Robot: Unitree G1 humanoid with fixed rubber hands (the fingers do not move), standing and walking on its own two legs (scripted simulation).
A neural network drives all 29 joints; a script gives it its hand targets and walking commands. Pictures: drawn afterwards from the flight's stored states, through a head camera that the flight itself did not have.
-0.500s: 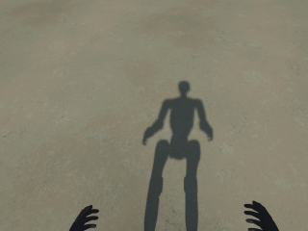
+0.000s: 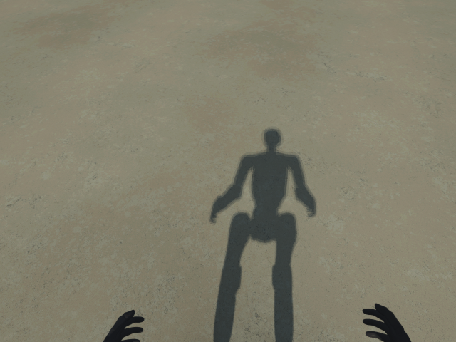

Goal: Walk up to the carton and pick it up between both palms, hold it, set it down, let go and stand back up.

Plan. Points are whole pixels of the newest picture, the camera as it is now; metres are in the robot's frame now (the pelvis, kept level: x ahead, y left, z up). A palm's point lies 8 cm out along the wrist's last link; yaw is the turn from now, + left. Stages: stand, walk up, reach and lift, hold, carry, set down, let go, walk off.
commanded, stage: stand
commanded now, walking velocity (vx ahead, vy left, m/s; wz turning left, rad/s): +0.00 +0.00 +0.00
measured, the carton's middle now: out of the picture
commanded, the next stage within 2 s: walk up in 0.10 s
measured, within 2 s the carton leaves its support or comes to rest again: neither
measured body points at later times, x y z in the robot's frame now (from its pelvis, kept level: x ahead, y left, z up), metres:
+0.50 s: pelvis -0.02 +0.03 +0.00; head +0.00 +0.05 +0.45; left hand +0.06 +0.33 -0.11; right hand +0.16 -0.24 -0.09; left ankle +0.02 +0.16 -0.70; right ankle +0.02 -0.11 -0.72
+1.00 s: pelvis -0.07 +0.13 -0.02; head -0.05 +0.13 +0.43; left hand -0.16 +0.45 -0.11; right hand +0.19 -0.07 -0.12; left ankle +0.00 +0.19 -0.71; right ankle +0.07 +0.08 -0.72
